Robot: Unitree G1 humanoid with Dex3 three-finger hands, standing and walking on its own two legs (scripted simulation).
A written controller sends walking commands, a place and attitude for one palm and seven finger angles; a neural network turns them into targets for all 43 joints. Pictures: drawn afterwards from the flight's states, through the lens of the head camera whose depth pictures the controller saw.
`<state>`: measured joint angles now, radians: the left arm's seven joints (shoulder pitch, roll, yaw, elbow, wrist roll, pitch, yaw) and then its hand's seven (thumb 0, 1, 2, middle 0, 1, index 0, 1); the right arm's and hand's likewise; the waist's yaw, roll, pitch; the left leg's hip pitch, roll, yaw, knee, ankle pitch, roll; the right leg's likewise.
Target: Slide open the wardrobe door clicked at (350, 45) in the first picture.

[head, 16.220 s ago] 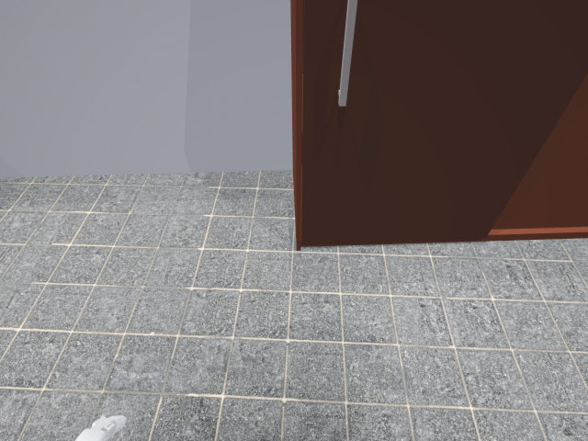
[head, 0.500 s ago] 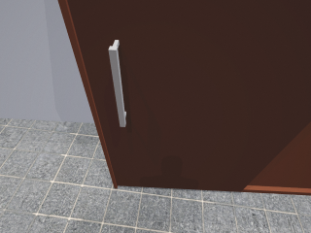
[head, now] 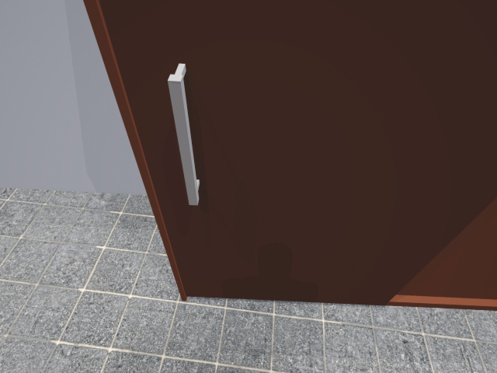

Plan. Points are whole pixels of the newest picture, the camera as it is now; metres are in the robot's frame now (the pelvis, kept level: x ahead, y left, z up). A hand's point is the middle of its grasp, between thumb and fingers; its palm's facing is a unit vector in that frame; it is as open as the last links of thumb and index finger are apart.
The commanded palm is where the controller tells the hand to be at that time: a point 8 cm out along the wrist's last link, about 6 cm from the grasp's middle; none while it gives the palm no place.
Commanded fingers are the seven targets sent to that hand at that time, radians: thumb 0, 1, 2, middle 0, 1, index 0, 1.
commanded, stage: look again from close up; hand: left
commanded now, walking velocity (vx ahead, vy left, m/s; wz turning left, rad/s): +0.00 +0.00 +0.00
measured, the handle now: (188, 144) +0.48 +0.15 +0.10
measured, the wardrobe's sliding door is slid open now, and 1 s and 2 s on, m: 0.00 0.00 0.00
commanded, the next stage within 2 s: raise the hand with hooked fingers in 0.66 s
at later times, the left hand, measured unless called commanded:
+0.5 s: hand out of the picture -0.01 +0.16 -0.18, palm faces +0.02 -0.99 -0.15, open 7.4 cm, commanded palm none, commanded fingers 0.00 0.90 0.90 -0.20 -0.30 -0.20 -0.30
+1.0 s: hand (143, 303) +0.22 +0.18 +0.01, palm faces +0.15 -0.98 -0.09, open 7.6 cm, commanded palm +0.12 +0.23 -0.04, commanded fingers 0.00 0.60 0.77 -0.22 -0.50 -0.22 -0.50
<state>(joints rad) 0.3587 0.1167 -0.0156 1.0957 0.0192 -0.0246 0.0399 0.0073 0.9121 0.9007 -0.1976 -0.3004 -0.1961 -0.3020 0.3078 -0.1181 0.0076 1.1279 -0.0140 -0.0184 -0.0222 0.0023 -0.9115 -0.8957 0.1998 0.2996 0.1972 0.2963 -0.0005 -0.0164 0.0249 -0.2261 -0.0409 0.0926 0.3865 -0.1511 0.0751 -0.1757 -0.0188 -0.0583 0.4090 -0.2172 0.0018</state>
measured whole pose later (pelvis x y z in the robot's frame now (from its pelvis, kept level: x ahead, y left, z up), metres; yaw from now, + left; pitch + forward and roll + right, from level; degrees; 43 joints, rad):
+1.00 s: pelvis -0.01 +0.00 -0.02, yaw +2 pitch +1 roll +0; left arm 0.31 0.21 0.03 0.11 -0.16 -0.19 0.03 0.04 0.85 0.86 -0.20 -0.37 -0.20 -0.37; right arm 0.28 -0.29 0.02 0.78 0.01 -0.31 -0.03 0.02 -0.92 -0.90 0.20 0.30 0.20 0.30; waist -0.03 0.03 -0.04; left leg -0.40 -0.06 0.07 0.63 -0.25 0.07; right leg -0.34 -0.05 -0.08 0.65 -0.33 0.00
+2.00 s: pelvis +0.01 -0.01 -0.03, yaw +2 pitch +3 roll -2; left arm 0.19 0.35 0.36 0.01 -0.36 -0.19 -0.36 0.00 -0.34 0.37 -0.29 -1.10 -0.29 -1.10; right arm 0.23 -0.28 0.04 0.62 0.04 -0.33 -0.08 0.01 -0.91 -0.90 0.20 0.30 0.20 0.30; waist 0.03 0.02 -0.05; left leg -0.46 0.00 0.04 0.75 -0.34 0.05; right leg -0.36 0.01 -0.10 0.70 -0.39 -0.02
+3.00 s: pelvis +0.00 -0.03 -0.01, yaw +2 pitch -2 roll -1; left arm -0.07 0.44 0.43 0.25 -0.33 0.02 -0.46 -0.01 -0.50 0.30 -0.30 -1.20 -0.30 -1.20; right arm 0.22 -0.27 0.09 0.65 0.05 -0.28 -0.11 0.01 -0.90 -0.90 0.20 0.30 0.20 0.30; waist 0.05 0.06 -0.01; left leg -0.29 0.00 0.03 0.56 -0.23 0.03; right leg -0.21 0.02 -0.10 0.53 -0.29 -0.05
